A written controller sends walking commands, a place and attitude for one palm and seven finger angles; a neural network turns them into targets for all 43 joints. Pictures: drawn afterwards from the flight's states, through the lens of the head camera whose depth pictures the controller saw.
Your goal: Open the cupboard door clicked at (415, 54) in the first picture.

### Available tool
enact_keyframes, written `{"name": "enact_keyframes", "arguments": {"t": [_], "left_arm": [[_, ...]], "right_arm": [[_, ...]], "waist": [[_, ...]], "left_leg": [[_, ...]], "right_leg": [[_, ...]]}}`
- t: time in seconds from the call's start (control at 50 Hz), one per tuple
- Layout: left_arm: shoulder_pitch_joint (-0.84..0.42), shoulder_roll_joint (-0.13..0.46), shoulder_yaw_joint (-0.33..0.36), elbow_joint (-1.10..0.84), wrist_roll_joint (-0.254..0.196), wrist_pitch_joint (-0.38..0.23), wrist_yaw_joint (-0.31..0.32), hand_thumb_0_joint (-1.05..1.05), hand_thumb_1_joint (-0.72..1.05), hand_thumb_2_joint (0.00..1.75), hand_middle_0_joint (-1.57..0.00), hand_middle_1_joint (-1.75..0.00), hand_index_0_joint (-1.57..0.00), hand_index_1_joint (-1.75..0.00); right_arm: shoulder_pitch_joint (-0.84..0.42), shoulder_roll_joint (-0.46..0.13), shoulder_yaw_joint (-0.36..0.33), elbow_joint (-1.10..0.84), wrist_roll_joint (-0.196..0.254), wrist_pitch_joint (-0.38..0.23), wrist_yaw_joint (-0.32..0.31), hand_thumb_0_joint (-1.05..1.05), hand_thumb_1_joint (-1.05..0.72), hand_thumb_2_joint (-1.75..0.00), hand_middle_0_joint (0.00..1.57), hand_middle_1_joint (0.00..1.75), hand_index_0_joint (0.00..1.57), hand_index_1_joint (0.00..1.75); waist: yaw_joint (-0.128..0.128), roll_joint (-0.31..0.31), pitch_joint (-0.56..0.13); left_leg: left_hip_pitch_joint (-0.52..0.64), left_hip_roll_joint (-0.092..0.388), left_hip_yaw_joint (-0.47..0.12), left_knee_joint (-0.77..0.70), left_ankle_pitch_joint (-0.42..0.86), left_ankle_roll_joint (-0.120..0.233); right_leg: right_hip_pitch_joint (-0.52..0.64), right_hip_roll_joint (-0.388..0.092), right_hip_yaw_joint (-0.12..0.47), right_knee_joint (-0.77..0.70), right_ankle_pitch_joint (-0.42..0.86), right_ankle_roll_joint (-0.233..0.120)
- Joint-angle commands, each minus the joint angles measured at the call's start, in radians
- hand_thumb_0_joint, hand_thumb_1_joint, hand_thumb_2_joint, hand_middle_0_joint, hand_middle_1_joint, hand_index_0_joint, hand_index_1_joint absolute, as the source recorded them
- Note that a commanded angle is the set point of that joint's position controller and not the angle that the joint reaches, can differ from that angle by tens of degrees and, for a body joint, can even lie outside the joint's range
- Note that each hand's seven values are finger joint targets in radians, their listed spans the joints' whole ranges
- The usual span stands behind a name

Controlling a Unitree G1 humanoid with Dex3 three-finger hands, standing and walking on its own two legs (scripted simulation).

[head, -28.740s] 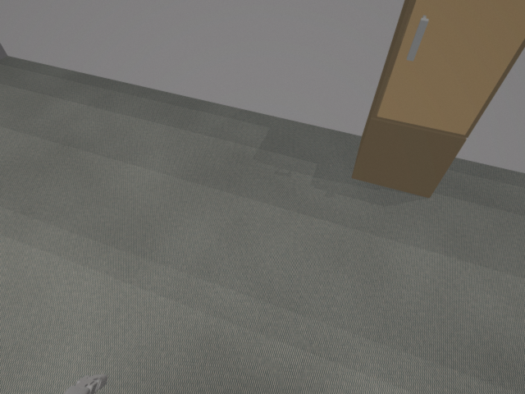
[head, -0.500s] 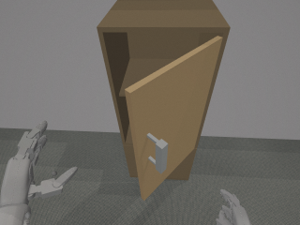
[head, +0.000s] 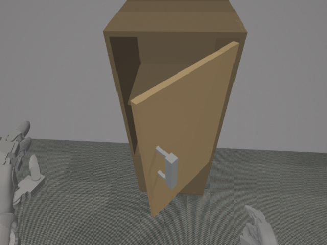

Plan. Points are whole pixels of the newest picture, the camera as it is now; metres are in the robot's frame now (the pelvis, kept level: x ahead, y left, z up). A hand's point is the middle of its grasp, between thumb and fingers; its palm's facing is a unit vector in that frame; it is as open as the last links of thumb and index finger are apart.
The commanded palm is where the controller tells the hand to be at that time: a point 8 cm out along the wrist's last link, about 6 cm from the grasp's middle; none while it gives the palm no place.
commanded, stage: draw the hand back to the body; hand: left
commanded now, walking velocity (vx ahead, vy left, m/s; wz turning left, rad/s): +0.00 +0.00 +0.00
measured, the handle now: (165, 167) +0.32 +0.04 +0.00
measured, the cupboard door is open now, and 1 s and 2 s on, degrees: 49 49 49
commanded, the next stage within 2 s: step back with the hand held close in 0.10 s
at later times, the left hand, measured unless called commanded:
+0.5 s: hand (50, 179) +0.19 +0.25 +0.14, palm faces +0.32 -0.81 -0.49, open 7.4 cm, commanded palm +0.13 +0.30 +0.17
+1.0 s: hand out of the picture +0.07 +0.28 +0.15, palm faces +0.47 -0.74 -0.47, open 7.4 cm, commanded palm +0.01 +0.32 +0.17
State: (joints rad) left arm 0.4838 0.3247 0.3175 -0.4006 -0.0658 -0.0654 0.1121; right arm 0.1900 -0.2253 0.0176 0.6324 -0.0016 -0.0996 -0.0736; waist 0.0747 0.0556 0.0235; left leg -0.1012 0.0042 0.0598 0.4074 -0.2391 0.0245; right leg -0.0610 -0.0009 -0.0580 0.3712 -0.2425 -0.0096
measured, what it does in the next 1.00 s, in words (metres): shifts its weight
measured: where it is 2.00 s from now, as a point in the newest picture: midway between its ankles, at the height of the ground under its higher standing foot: outside the picture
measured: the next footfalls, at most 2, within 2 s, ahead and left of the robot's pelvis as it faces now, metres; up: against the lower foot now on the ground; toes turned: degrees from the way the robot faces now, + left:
right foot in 1.50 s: -0.34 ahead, -0.10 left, +0.00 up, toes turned -6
left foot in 1.68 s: -0.14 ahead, +0.08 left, +0.00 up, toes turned -3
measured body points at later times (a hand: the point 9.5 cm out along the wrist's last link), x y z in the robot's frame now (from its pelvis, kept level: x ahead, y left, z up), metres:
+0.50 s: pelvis -0.02 +0.00 +0.00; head +0.00 -0.01 +0.45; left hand +0.17 +0.29 +0.16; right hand +0.16 -0.25 -0.08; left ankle -0.01 +0.10 -0.74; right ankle -0.02 -0.11 -0.74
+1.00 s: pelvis -0.12 +0.01 -0.02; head -0.10 +0.02 +0.43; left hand +0.03 +0.32 +0.17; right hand +0.06 -0.21 -0.10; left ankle -0.01 +0.10 -0.74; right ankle -0.05 -0.11 -0.74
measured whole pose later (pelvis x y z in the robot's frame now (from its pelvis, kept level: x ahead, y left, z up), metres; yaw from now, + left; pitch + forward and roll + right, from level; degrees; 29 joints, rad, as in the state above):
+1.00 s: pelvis -0.12 +0.01 -0.02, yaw +2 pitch -1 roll -2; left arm 0.53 0.37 0.43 -0.52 -0.02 -0.20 0.14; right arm 0.20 -0.20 0.00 0.57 0.00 -0.08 -0.07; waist 0.03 0.02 0.07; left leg -0.46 0.00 0.05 0.65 -0.28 0.04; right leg -0.36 0.02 0.00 0.60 -0.22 0.01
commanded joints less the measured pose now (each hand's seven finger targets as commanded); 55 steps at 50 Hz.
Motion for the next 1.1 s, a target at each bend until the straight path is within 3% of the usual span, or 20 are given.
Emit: {"name": "enact_keyframes", "arguments": {"t": [0.0, 0.06, 0.18, 0.2, 0.22, 0.24, 0.28, 0.34, 0.46, 0.56, 0.66, 0.74, 0.8, 0.86, 0.9, 0.96, 1.0, 1.04, 1.06, 1.08], "left_arm": [[-0.082, 0.202, 0.146, -0.222, 0.001, -0.078, 0.028, 0.0, 0.9, 0.9, -0.2, -0.3, -0.2, -0.3], [-0.088, 0.189, 0.129, -0.215, 0.002, -0.077, 0.027, 0.0, 0.9, 0.9, -0.2, -0.3, -0.2, -0.3], [-0.1, 0.186, 0.123, -0.184, 0.0, -0.08, 0.023, 0.0, 0.9, 0.9, -0.2, -0.3, -0.2, -0.3], [-0.184, 0.211, 0.132, -0.243, 0.002, -0.09, 0.026, 0.0, 0.9, 0.9, -0.2, -0.3, -0.2, -0.3], [-0.226, 0.322, 0.252, -0.254, 0.007, -0.121, 0.03, 0.0, 0.9, 0.9, -0.2, -0.3, -0.2, -0.3], [-0.211, 0.319, 0.251, -0.217, 0.011, -0.135, 0.025, 0.0, 0.9, 0.9, -0.2, -0.3, -0.2, -0.3], [-0.056, 0.227, 0.176, -0.152, 0.013, -0.118, 0.013, 0.0, 0.9, 0.9, -0.2, -0.3, -0.2, -0.3], [0.017, 0.2, 0.154, -0.169, 0.011, -0.118, 0.01, 0.0, 0.9, 0.9, -0.2, -0.3, -0.2, -0.3], [0.076, 0.278, 0.224, -0.293, 0.008, -0.12, 0.031, 0.0, 0.9, 0.9, -0.2, -0.3, -0.2, -0.3], [0.1, 0.298, 0.257, -0.342, 0.008, -0.133, 0.046, 0.0, 0.9, 0.9, -0.2, -0.3, -0.2, -0.3], [0.112, 0.267, 0.244, -0.343, 0.016, -0.152, 0.048, 0.0, 0.9, 0.9, -0.2, -0.3, -0.2, -0.3], [0.072, 0.247, 0.244, -0.318, 0.037, -0.171, 0.05, 0.0, 0.9, 0.9, -0.2, -0.3, -0.2, -0.3], [0.023, 0.231, 0.24, -0.294, 0.059, -0.185, 0.049, 0.0, 0.9, 0.9, -0.2, -0.3, -0.2, -0.3], [-0.006, 0.236, 0.242, -0.3, 0.062, -0.202, 0.046, 0.0, 0.9, 0.9, -0.2, -0.3, -0.2, -0.3], [-0.011, 0.232, 0.23, -0.339, 0.052, -0.208, 0.044, 0.0, 0.9, 0.9, -0.2, -0.3, -0.2, -0.3], [-0.024, 0.25, 0.212, -0.38, 0.038, -0.211, 0.056, 0.0, 0.9, 0.9, -0.2, -0.3, -0.2, -0.3], [-0.05, 0.268, 0.209, -0.379, 0.041, -0.209, 0.07, 0.0, 0.9, 0.9, -0.2, -0.3, -0.2, -0.3], [-0.053, 0.284, 0.225, -0.369, 0.04, -0.203, 0.077, 0.0, 0.9, 0.9, -0.2, -0.3, -0.2, -0.3], [-0.051, 0.287, 0.233, -0.351, 0.035, -0.197, 0.077, 0.0, 0.9, 0.9, -0.2, -0.3, -0.2, -0.3], [-0.057, 0.284, 0.235, -0.364, 0.031, -0.202, 0.074, 0.0, 0.9, 0.9, -0.2, -0.3, -0.2, -0.3]], "right_arm": [[-0.137, -0.101, -0.034, -0.161, -0.001, -0.055, -0.009, 0.0, -0.9, -0.9, 0.2, 0.3, 0.2, 0.3], [-0.138, -0.101, -0.036, -0.154, 0.0, -0.06, -0.009, 0.0, -0.9, -0.9, 0.2, 0.3, 0.2, 0.3], [-0.144, -0.105, -0.041, -0.152, 0.002, -0.057, -0.009, 0.0, -0.9, -0.9, 0.2, 0.3, 0.2, 0.3], [-0.151, -0.105, -0.041, -0.151, 0.002, -0.062, -0.012, 0.0, -0.9, -0.9, 0.2, 0.3, 0.2, 0.3], [-0.126, -0.125, -0.039, -0.187, 0.013, -0.041, -0.013, 0.0, -0.9, -0.9, 0.2, 0.3, 0.2, 0.3], [-0.125, -0.11, -0.039, -0.174, 0.01, -0.026, -0.014, 0.0, -0.9, -0.9, 0.2, 0.3, 0.2, 0.3], [-0.13, -0.114, -0.047, -0.178, 0.004, -0.001, -0.01, 0.0, -0.9, -0.9, 0.2, 0.3, 0.2, 0.3], [-0.131, -0.124, -0.058, -0.198, 0.007, 0.024, -0.007, 0.0, -0.9, -0.9, 0.2, 0.3, 0.2, 0.3], [-0.125, -0.117, -0.07, -0.244, 0.018, 0.064, -0.014, 0.0, -0.9, -0.9, 0.2, 0.3, 0.2, 0.3], [-0.125, -0.113, -0.073, -0.262, 0.018, 0.069, -0.022, 0.0, -0.9, -0.9, 0.2, 0.3, 0.2, 0.3], [-0.108, -0.13, -0.074, -0.264, 0.014, 0.049, -0.018, 0.0, -0.9, -0.9, 0.2, 0.3, 0.2, 0.3], [-0.103, -0.144, -0.076, -0.264, 0.01, 0.019, -0.015, 0.0, -0.9, -0.9, 0.2, 0.3, 0.2, 0.3], [-0.089, -0.149, -0.08, -0.258, 0.011, -0.004, -0.013, 0.0, -0.9, -0.9, 0.2, 0.3, 0.2, 0.3], [-0.08, -0.14, -0.079, -0.247, 0.007, -0.025, -0.011, 0.0, -0.9, -0.9, 0.2, 0.3, 0.2, 0.3], [-0.066, -0.134, -0.082, -0.241, 0.009, -0.039, -0.005, 0.0, -0.9, -0.9, 0.2, 0.3, 0.2, 0.3], [-0.045, -0.112, -0.08, -0.204, 0.001, -0.041, -0.001, 0.0, -0.9, -0.9, 0.2, 0.3, 0.2, 0.3], [-0.047, -0.099, -0.07, -0.178, -0.007, -0.036, 0.003, 0.0, -0.9, -0.9, 0.2, 0.3, 0.2, 0.3], [-0.065, -0.095, -0.066, -0.166, -0.006, -0.03, -0.001, 0.0, -0.9, -0.9, 0.2, 0.3, 0.2, 0.3], [-0.066, -0.094, -0.061, -0.165, -0.003, -0.025, -0.006, 0.0, -0.9, -0.9, 0.2, 0.3, 0.2, 0.3], [-0.082, -0.117, -0.062, -0.179, -0.001, -0.027, -0.011, 0.0, -0.9, -0.9, 0.2, 0.3, 0.2, 0.3]], "waist": [[-0.002, 0.009, -0.08], [-0.008, 0.036, -0.069], [-0.007, -0.008, -0.05], [-0.01, 0.014, -0.083], [-0.049, -0.025, -0.003], [-0.05, -0.04, -0.007], [-0.055, -0.103, -0.043], [-0.058, -0.036, -0.129], [-0.059, -0.062, -0.234], [-0.057, -0.004, -0.211], [-0.056, 0.077, -0.159], [-0.059, 0.126, -0.069], [-0.065, 0.101, -0.028], [-0.071, 0.059, -0.027], [-0.076, -0.015, -0.079], [-0.086, -0.161, -0.091], [-0.091, -0.222, -0.101], [-0.099, -0.174, -0.093], [-0.097, -0.15, -0.063], [-0.092, -0.028, -0.026]], "left_leg": [[0.025, 0.016, -0.037, -0.048, 0.227, -0.003], [0.036, 0.018, -0.032, -0.046, 0.229, -0.003], [0.038, 0.018, -0.032, -0.056, 0.188, 0.003], [0.055, 0.014, -0.029, -0.05, 0.195, 0.006], [-0.014, 0.034, -0.042, -0.009, 0.132, 0.019], [-0.031, 0.029, -0.055, 0.009, 0.112, 0.018], [-0.02, 0.032, -0.039, 0.03, 0.159, 0.012], [-0.019, 0.046, -0.027, 0.036, 0.274, 0.009], [-0.042, 0.069, -0.032, 0.052, 0.375, 0.005], [-0.111, 0.088, -0.062, 0.031, 0.356, 0.006], [-0.276, 0.135, -0.115, -0.062, 0.151, 0.03], [-0.583, 0.198, -0.192, -0.19, -0.31, 0.078], [-0.699, 0.224, -0.216, -0.196, -0.484, 0.098], [-0.658, 0.19, -0.211, -0.145, -0.47, 0.087], [-0.502, 0.116, -0.139, -0.031, -0.411, 0.05], [-0.205, 0.005, -0.056, 0.285, -0.232, -0.015], [-0.114, -0.017, -0.044, 0.431, -0.154, -0.026], [-0.12, -0.012, -0.049, 0.324, -0.116, -0.024], [-0.15, 0.008, -0.08, 0.186, -0.13, -0.017], [-0.243, 0.061, -0.162, 0.028, -0.186, 0.007]], "right_leg": [[-0.003, 0.0, 0.032, -0.06, 0.222, -0.01], [-0.014, -0.002, 0.035, -0.067, 0.224, -0.008], [-0.028, 0.001, 0.038, -0.086, 0.176, -0.004], [-0.02, -0.002, 0.043, -0.084, 0.192, -0.004], [-0.133, -0.048, 0.132, -0.13, 0.251, -0.001], [-0.129, -0.076, 0.135, -0.131, 0.286, -0.004], [-0.122, -0.087, 0.125, -0.107, 0.369, 0.002], [-0.072, -0.092, 0.097, -0.041, 0.486, 0.011], [-0.033, -0.084, 0.091, 0.042, 0.547, 0.012], [-0.052, -0.065, 0.092, 0.086, 0.462, 0.011], [-0.021, -0.016, 0.071, 0.159, 0.231, 0.021], [0.092, 0.019, 0.059, 0.289, 0.088, 0.03], [0.119, 0.039, 0.064, 0.343, 0.034, 0.037], [0.059, 0.037, 0.093, 0.295, 0.022, 0.023], [-0.082, -0.003, 0.164, 0.171, -0.069, -0.002], [-0.43, -0.167, 0.346, -0.098, -0.309, -0.084], [-0.521, -0.242, 0.354, -0.132, -0.241, -0.111], [-0.488, -0.21, 0.281, -0.073, -0.105, -0.085], [-0.465, -0.156, 0.227, -0.024, -0.109, -0.049], [-0.423, -0.072, 0.179, 0.063, -0.145, -0.01]]}}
